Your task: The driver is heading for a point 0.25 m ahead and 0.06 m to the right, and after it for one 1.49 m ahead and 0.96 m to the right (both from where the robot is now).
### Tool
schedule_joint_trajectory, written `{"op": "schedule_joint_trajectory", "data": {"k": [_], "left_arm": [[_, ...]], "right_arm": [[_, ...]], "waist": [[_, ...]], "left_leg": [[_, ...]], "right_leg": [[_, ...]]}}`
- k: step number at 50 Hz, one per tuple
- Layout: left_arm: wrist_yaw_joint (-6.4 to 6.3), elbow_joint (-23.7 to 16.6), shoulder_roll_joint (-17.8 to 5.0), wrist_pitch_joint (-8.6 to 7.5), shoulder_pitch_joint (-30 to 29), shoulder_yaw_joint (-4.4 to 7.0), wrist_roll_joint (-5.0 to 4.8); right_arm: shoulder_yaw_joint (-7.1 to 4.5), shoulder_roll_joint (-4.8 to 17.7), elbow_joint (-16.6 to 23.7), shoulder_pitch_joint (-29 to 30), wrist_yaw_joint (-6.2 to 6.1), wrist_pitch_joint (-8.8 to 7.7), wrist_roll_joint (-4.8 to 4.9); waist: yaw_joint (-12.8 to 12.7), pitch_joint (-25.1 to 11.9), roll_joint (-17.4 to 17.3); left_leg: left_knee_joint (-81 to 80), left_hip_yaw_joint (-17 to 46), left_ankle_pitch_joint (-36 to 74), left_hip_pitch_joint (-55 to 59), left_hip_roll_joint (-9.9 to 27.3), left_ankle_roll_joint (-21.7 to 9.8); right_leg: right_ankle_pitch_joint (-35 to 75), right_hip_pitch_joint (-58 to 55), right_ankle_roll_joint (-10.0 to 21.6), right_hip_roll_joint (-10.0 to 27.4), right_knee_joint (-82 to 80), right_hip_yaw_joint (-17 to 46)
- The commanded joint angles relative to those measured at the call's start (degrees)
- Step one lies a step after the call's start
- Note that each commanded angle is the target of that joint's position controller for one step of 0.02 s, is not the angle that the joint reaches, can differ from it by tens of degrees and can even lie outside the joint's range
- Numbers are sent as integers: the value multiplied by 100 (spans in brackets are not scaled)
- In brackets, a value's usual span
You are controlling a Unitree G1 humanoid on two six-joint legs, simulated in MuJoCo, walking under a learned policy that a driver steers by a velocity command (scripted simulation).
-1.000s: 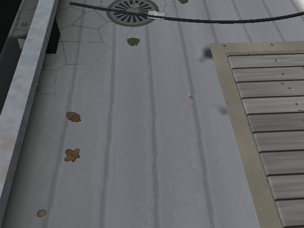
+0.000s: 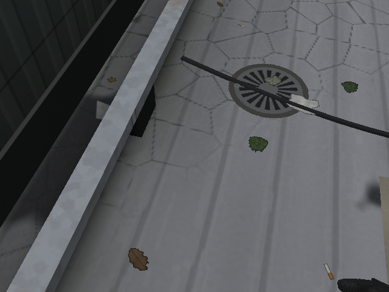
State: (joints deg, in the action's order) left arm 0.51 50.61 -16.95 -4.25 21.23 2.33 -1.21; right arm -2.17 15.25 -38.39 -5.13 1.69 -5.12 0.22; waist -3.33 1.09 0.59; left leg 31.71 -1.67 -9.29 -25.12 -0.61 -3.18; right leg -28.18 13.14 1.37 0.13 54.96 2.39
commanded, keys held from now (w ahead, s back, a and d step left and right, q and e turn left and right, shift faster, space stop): w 0.02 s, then w+e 0.98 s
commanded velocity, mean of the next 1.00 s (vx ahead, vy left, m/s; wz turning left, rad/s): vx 0.50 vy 0.00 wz -0.44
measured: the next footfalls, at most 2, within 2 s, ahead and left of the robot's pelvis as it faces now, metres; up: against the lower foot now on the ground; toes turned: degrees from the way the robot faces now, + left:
right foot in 0.48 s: +0.40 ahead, -0.16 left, +0.00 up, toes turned -14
left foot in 0.96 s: +0.73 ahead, -0.07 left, +0.00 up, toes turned -32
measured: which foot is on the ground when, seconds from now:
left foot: down 0.00-0.50, up 0.52-0.94, down 0.96-1.00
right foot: up 0.00-0.46, down 0.48-0.96, up 0.98-1.00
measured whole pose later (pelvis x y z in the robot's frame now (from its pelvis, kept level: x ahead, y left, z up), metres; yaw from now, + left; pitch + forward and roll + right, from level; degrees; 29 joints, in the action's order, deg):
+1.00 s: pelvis +0.55 -0.10 -0.01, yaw -30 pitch +3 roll +1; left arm -0.9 42.0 -17.5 -1.7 21.6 4.5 -1.6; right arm -2.8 15.6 -39.3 -3.5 1.0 -7.1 -0.6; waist -3.6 0.1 1.4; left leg 30.6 1.0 -6.8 -26.4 -2.0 -0.7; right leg -28.4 10.1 2.7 -5.2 45.2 12.6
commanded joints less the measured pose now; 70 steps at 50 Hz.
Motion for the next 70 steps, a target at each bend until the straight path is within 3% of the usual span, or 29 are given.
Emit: {"op": "schedule_joint_trajectory", "data": {"k": [1,2,6,13,19,21,23,24,25,26,27,28,29,30,34,39,44,46,47,48,49,50,51,52,54,56,58,65,70], "left_arm": [[5,-627,-727,-241,-467,128,-47],[-1,-627,-667,-197,-540,146,27],[-15,-574,-340,54,-392,123,0],[97,-935,-188,30,-1418,101,42],[308,-1501,-153,27,-2226,66,7],[360,-1594,-267,42,-2062,127,10],[341,-1408,-590,89,-991,330,9],[243,-1200,-954,127,-81,521,-6],[122,-1129,-1672,165,370,685,-13],[136,-1245,-1569,108,427,612,-15],[142,-1220,-1159,73,346,500,40],[129,-1232,-966,45,34,447,26],[123,-1311,-807,47,-367,393,12],[111,-1409,-632,53,-659,334,47],[12,-1462,-765,27,-727,376,58],[-116,-1305,-876,90,-333,412,-9],[-146,-1170,-845,156,-31,417,-51],[-162,-1202,-827,184,-156,425,-31],[-152,-1246,-692,187,-219,379,-13],[-122,-1342,-391,167,-265,264,37],[-129,-1463,-22,121,458,152,-55],[-143,-1465,-367,97,589,165,-104],[-140,-1428,-809,122,153,284,-122],[-144,-1502,-853,156,-274,305,-64],[-95,-1605,-711,184,-537,338,-10],[-54,-1606,-475,253,-464,306,-70],[-49,-1711,-361,291,-651,277,-44],[125,-1901,-180,227,-1580,189,-27],[282,-2182,-233,236,-2095,202,-40]], "right_arm": [[-260,841,-40,-1245,-18,16,5],[-226,697,-18,-984,0,5,-42],[-259,704,-207,-870,-22,-154,-94],[-291,878,-548,-1102,-166,-144,-91],[-356,1058,-859,-1517,-234,87,13],[-390,1188,-828,-1401,-287,175,30],[-415,1314,-777,-1260,-370,270,44],[-388,1271,-703,-1270,-400,260,51],[-157,558,-437,-1747,-327,122,-156],[-57,494,-318,-1653,-213,-133,-104],[-182,929,-177,-951,-127,-285,138],[-151,897,-67,-660,-116,-357,179],[-159,852,-117,-613,-158,-359,59],[-214,923,-147,-671,-188,-300,-42],[-197,685,-82,-749,-199,-62,-131],[-98,440,187,385,-171,-99,-88],[-215,741,327,695,-53,-199,26],[-290,851,249,324,-48,-247,31],[-369,963,121,-162,-80,-268,0],[-454,1204,53,-891,-123,-294,-103],[-586,1704,-84,-1616,-153,-238,-198],[-532,1401,-166,-1739,-103,-187,-48],[-418,982,-72,-1442,-120,-154,-16],[-363,827,-34,-1175,-138,-100,-46],[-269,587,-107,-827,-152,-75,-101],[-275,560,-191,-764,-153,-113,-73],[-333,712,-301,-811,-153,-160,-54],[-401,1013,-558,-973,-196,-59,-33],[-470,1267,-746,-1240,-198,96,110]], "waist": [[680,-667,-450],[528,-398,-357],[246,-189,-509],[544,168,-343],[780,394,-323],[592,167,-519],[-39,-491,-625],[-482,-993,-371],[-195,-1628,1002],[-163,-2528,1082],[-410,-1942,553],[-248,-1214,276],[30,-752,-109],[246,-516,-52],[489,-319,156],[51,-144,401],[-4,-143,554],[233,-196,721],[493,-421,695],[846,-1084,352],[716,-1973,-1180],[710,-1961,-1794],[823,-1146,-1075],[802,-647,-648],[551,-125,-650],[449,-29,-809],[438,43,-672],[713,176,-409],[765,363,-442]], "left_leg": [[-1605,2650,-357,3000,1763,-1089],[-1785,2197,157,2448,1594,-1040],[-2353,1152,950,1646,1432,-1033],[-2558,-124,1382,1842,1271,-678],[-2012,-458,2176,3102,1675,-530],[-1383,-665,3848,3265,1681,-389],[166,-903,5396,3033,1522,-196],[1522,-954,4647,2091,1284,13],[3710,-885,433,-319,502,363],[4862,392,-2478,-1616,-310,454],[4960,844,-2052,-2194,95,318],[4518,741,-1532,-2217,340,219],[3997,679,-1214,-1912,557,242],[3615,662,-1001,-1494,696,295],[2752,495,-493,-1004,673,625],[534,393,1266,-554,260,733],[-316,652,1063,-229,93,551],[-475,610,657,241,77,365],[-681,523,667,962,84,217],[-555,1088,502,2272,759,-105],[-792,3332,-463,4417,2105,-977],[-1309,4787,-1822,4577,2564,-1199],[-1459,4078,-2213,3902,2332,-953],[-1501,3227,-1664,3203,2086,-748],[-1789,2135,-543,2166,1650,-616],[-2056,1488,-89,1790,1467,-625],[-2226,1098,399,1762,1518,-736],[-2229,-220,1363,2207,1443,-579],[-1891,-630,2253,2865,1701,-411]], "right_leg": [[593,3050,86,517,1465,163],[901,2842,27,659,1161,157],[1561,2432,-140,775,766,272],[3503,2557,-129,532,-1171,120],[2731,2982,141,390,-1918,-291],[2126,2455,330,117,-1972,-639],[1934,910,613,-357,-2166,-937],[2255,-718,882,-301,-2424,-510],[2364,-2983,1741,1226,-2433,2069],[1614,-3925,2495,2032,-3484,4688],[1583,-3600,2085,1807,-3680,3901],[1939,-2725,1830,1558,-3706,3045],[2438,-1803,1641,1300,-3775,2430],[2916,-1122,1556,1098,-3915,2021],[3633,-43,1608,792,-4239,1452],[2892,284,1173,382,-4104,1098],[2293,-398,1012,730,-3531,1929],[2465,-526,902,778,-3154,2174],[2711,-438,756,551,-2709,2081],[2418,39,562,229,-1445,1731],[554,1925,117,-608,557,890],[-608,3005,25,-359,1618,818],[-111,3319,-20,-61,2024,858],[325,3245,-56,143,2038,609],[845,2865,-71,464,1566,545],[1011,2605,-93,574,1338,385],[1268,2772,-145,638,1036,355],[2903,2700,-113,587,-915,-26],[2351,2445,197,376,-1728,-467]]}}
Keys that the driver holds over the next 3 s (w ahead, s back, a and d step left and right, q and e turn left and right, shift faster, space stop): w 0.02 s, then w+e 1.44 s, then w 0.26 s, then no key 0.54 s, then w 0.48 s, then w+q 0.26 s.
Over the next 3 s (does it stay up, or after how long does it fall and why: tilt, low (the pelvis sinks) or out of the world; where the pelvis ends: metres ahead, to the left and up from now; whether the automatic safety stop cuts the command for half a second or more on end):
stays up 1.09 -0.76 -0.01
